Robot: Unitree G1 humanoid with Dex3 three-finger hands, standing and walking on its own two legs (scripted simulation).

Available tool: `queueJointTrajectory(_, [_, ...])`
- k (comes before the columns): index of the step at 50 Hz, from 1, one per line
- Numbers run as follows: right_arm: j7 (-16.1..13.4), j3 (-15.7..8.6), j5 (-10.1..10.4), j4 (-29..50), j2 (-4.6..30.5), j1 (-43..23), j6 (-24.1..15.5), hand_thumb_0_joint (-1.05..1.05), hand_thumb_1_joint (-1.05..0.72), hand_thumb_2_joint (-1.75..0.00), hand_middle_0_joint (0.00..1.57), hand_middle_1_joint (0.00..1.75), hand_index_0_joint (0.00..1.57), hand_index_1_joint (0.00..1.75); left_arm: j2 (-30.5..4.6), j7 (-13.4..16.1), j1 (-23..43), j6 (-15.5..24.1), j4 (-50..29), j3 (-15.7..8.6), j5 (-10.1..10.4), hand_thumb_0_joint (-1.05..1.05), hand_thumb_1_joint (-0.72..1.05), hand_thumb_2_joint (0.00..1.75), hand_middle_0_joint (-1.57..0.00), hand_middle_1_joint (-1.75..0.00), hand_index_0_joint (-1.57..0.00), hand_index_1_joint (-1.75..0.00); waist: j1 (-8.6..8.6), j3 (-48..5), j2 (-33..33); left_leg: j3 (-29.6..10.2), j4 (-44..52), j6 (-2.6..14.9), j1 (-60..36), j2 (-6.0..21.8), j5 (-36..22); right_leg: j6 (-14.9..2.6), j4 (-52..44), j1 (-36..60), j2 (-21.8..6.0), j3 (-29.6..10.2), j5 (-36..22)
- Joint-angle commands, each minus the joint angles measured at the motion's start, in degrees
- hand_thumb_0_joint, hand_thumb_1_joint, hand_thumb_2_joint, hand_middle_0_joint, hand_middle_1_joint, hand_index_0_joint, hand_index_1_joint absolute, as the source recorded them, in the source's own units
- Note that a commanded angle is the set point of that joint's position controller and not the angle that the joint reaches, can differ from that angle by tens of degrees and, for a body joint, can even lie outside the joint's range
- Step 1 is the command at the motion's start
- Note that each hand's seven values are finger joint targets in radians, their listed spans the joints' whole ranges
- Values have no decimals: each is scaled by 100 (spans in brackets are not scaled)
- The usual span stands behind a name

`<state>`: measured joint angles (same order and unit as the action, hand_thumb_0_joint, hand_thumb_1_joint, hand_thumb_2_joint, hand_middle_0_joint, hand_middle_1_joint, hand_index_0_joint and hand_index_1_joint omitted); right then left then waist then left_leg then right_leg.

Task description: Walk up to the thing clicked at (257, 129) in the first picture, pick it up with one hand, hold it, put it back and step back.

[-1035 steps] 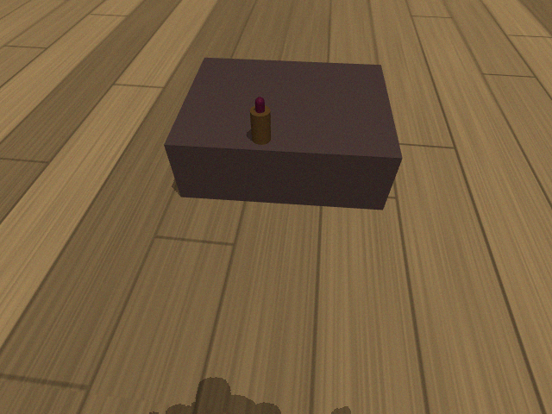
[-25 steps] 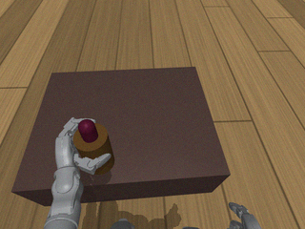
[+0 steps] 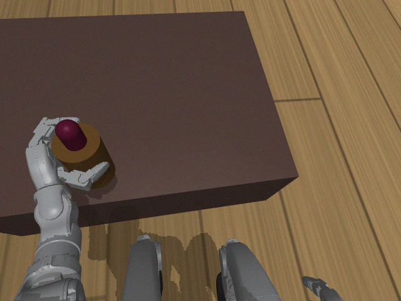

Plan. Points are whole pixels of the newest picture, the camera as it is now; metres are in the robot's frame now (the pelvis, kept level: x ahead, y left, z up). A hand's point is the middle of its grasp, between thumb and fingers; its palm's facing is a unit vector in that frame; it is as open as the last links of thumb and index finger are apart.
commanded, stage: crouch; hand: left
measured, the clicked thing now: (83, 152) +0.41 +0.22 -0.02
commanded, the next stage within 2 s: lower in 0.50 s
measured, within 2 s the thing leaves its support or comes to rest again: rests again in 1.24 s
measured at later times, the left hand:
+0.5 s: hand (85, 157) +0.43 +0.25 -0.09, palm faces +0.33 -0.94 -0.05, open 11.4 cm
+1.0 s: hand (92, 166) +0.43 +0.25 -0.16, palm faces +0.32 -0.94 -0.04, open 11.4 cm
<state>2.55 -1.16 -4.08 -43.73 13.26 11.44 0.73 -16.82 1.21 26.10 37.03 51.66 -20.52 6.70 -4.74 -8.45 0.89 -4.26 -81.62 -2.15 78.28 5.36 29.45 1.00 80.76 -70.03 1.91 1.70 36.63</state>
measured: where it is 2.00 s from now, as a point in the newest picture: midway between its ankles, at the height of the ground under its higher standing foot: outside the picture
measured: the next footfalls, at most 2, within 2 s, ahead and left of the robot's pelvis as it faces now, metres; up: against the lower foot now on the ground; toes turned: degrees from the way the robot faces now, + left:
none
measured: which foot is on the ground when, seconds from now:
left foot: down 0.00-1.00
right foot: down 0.00-1.00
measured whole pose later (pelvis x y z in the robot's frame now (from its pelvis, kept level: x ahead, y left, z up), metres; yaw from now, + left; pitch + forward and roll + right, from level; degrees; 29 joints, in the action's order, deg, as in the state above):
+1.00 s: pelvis -0.03 +0.00 -0.13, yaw -4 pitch +34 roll -6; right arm 2.8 0.8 -5.2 -42.1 13.6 6.1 1.6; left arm -23.9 -3.1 35.4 34.3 53.1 -29.6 5.2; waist -5.8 -8.8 -0.4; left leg -7.4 -106.8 -2.7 107.8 5.9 34.1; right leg 1.2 106.7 -98.9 3.7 2.5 42.6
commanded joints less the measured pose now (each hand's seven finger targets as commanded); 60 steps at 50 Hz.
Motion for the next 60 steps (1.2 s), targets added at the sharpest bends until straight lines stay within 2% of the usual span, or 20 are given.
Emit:
queueJointTrajectory(1, [-19, -316, -2, 455, 1033, 346, -93, 0, -90, -91, 20, 30, 20, 30, -1324, -5, 2542, 746, -1691, -320, 141, 0, -2, 129, -124, -141, -126, -142, 20, -3404, 960, -47, 623, 240, -2935, -172, -1334, -261, -802, 143, 105, 121, -1676])
queueJointTrajectory(3, [-14, -300, -5, 417, 983, 450, -81, 0, -91, -91, 20, 30, 20, 30, -1515, 61, 2687, 747, -2004, -438, 85, 0, -1, 130, -125, -141, -126, -142, 37, -3779, 956, 2, 428, 274, -2792, -183, -1474, -243, -735, 289, 100, 79, -1877])
queueJointTrajectory(7, [20, -286, -16, 388, 990, 394, -81, 0, -91, -91, 20, 30, 20, 30, -1446, 62, 2687, 678, -1759, -479, 52, 0, 0, 130, -125, -141, -126, -142, -20, -3580, 978, -61, 231, 271, -2540, -161, -1465, -256, -454, -138, 112, 155, -1797])
queueJointTrajectory(8, [19, -294, -14, 375, 1009, 402, -75, 0, -91, -91, 20, 30, 20, 30, -1669, 100, 2735, 679, -1809, -638, 25, 0, 1, 130, -125, -141, -126, -142, 68, -3617, 976, -48, 199, 273, -2480, -161, -1390, -260, -434, -149, 116, 140, -1729])
queueJointTrajectory(14, [12, -256, -45, 354, 995, 344, -59, 0, -91, -91, 20, 30, 20, 30, -1806, 83, 2875, 640, -1681, -691, -45, 0, 2, 130, -126, -141, -127, -143, 40, -3680, 1021, -79, -52, 278, -2202, -138, -1135, -272, -197, -513, 145, 142, -1498])
queueJointTrajectory(15, [14, -247, -45, 401, 985, 313, -69, 0, -91, -91, 20, 30, 20, 30, -1635, 52, 3028, 638, -1736, -542, -47, 0, 2, 131, -126, -142, -127, -143, -52, -3657, 1093, -130, -24, 248, -2219, -124, -980, -298, -115, -738, 147, 191, -1309])
queueJointTrajectory(17, [7, -234, -51, 396, 1001, 283, -64, 0, -91, -91, 20, 30, 20, 30, -1854, 62, 3137, 642, -1816, -654, -45, 0, 1, 132, -128, -143, -129, -145, 28, -3739, 1301, -171, -21, 208, -2254, -114, -786, -330, -8, -900, 150, 190, -1109])
queueJointTrajectory(21, [-23, -228, -47, 378, 1036, 331, -86, 0, -91, -91, 20, 30, 20, 30, -1715, 1, 3196, 550, -1791, -525, 2, 0, 0, 132, -126, -142, -127, -144, -74, -3884, 1271, -175, -221, 229, -2175, -111, -941, -323, 108, -1023, 164, 205, -1242])
queueJointTrajectory(28, [-63, -201, -39, 344, 1027, 405, -49, 0, -92, -91, 20, 30, 20, 30, -2111, -80, 3185, 450, -2076, -797, 60, 0, 0, 129, -121, -137, -121, -140, 33, -4264, 1248, -105, -626, 294, -1988, -131, -1549, -268, 301, -845, 170, 148, -1782])
queueJointTrajectory(30, [-57, -193, -35, 319, 1040, 356, -56, 0, -92, -91, 20, 30, 20, 30, -1890, -145, 3108, 386, -1807, -668, 89, 0, 0, 129, -121, -137, -120, -140, -14, -4044, 1214, -137, -671, 293, -1942, -114, -1473, -275, 383, -1109, 175, 168, -1675])
queueJointTrajectory(32, [-67, -187, -26, 344, 1024, 367, -36, 0, -92, -91, 20, 30, 20, 30, -2146, -138, 3214, 402, -1912, -864, 87, 0, -4, 126, -122, -135, -120, -139, 21, -4062, 1210, -118, -730, 299, -1701, -123, -1304, -277, 413, -1077, 184, 143, -1577])
queueJointTrajectory(33, [-62, -168, -28, 344, 1019, 328, -25, 0, -92, -91, 20, 30, 20, 30, -1821, -164, 3035, 382, -1471, -717, 81, 0, -3, 125, -122, -135, -120, -138, -78, -3768, 1090, -153, -744, 291, -1544, -113, -1103, -288, 491, -1312, 183, 201, -1390])
queueJointTrajectory(34, [-67, -169, -31, 294, 1046, 318, -32, 0, -92, -91, 20, 30, 20, 30, -2035, -178, 2981, 398, -1330, -895, 70, 0, -5, 125, -121, -134, -119, -138, 28, -3667, 1034, -119, -841, 300, -1347, -112, -1044, -283, 520, -1363, 193, 168, -1352])
queueJointTrajectory(35, [-59, -134, -49, 363, 1019, 231, -30, 0, -92, -91, 20, 30, 20, 30, -1958, -198, 3117, 455, -1373, -813, 64, 0, -6, 125, -122, -136, -121, -139, -55, -3560, 1113, -107, -898, 295, -1129, -124, -888, -294, 601, -1478, 185, 170, -1239])
queueJointTrajectory(40, [-30, -175, -91, 405, 1111, 298, -3, 0, -91, -91, 20, 30, 20, 30, -2218, -320, 3009, 575, -1432, -1031, 46, 0, 0, 127, -124, -137, -122, -140, 99, -4041, 1173, -140, -1188, 293, -1256, -105, -1258, -301, 957, -1651, 215, 208, -1451])
queueJointTrajectory(42, [-32, -147, -104, 415, 1097, 311, 3, 0, -92, -91, 20, 30, 20, 30, -2243, -385, 3338, 604, -1674, -1002, 72, 0, 0, 128, -126, -139, -125, -142, 0, -4185, 1176, -110, -1351, 315, -1100, -101, -1259, -277, 1021, -1611, 223, 166, -1524])
queueJointTrajectory(43, [-34, -137, -100, 467, 1101, 277, 4, 0, -92, -91, 20, 30, 20, 30, -2592, -359, 3299, 610, -1786, -1266, 79, 0, 0, 129, -127, -140, -125, -143, 130, -4332, 1234, -108, -1333, 297, -1074, -102, -1250, -287, 1088, -1525, 237, 168, -1486])
queueJointTrajectory(45, [-36, -163, -116, 448, 1154, 355, 26, 0, -92, -91, 20, 30, 20, 30, -2475, -419, 3323, 565, -1817, -1203, 114, 0, 2, 131, -126, -140, -124, -144, 73, -4578, 1371, -134, -1498, 291, -1274, -73, -1530, -279, 1234, -1604, 231, 194, -1669])
queueJointTrajectory(53, [-117, -96, -127, 464, 1133, 282, 74, 0, -92, -91, 20, 30, 20, 30, -2819, -432, 3519, 428, -1937, -1338, 94, 0, 3, 129, -125, -139, -124, -143, 51, -4424, 1349, -47, -1763, 299, -539, -57, -794, -268, 1338, -1711, 240, 99, -1126])
queueJointTrajectory(60, [-169, -72, -93, 405, 1167, 262, 79, 0, -92, -91, 20, 30, 20, 30, -2656, -546, 3530, 299, -1623, -1246, 141, 0, 4, 129, -125, -138, -124, -142, 10, -4100, 1302, -121, -1924, 279, -437, -39, -674, -318, 1648, -2325, 261, 254, -959])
